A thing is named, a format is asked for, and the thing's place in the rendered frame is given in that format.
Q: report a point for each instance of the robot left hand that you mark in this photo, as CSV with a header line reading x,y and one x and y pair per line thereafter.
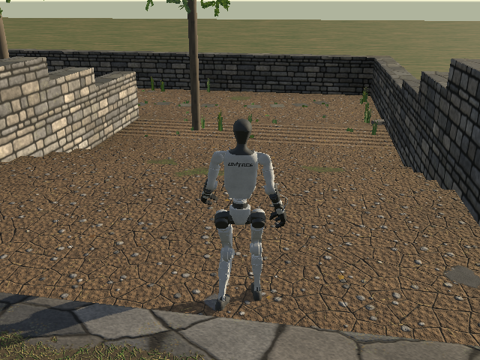
x,y
207,201

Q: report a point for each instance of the right robot upper arm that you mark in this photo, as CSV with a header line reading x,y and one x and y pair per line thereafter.
x,y
268,172

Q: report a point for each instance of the humanoid robot torso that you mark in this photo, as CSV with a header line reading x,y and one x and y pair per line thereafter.
x,y
240,178

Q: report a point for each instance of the right robot forearm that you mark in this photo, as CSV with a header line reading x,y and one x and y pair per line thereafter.
x,y
276,201

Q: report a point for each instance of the left robot forearm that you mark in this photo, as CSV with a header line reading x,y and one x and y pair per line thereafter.
x,y
206,193

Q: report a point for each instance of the robot right hand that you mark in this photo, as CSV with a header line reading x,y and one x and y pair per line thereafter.
x,y
281,217

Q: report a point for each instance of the left robot upper arm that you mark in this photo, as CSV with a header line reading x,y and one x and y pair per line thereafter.
x,y
214,167

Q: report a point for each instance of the robot right foot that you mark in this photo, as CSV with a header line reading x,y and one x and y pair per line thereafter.
x,y
257,295

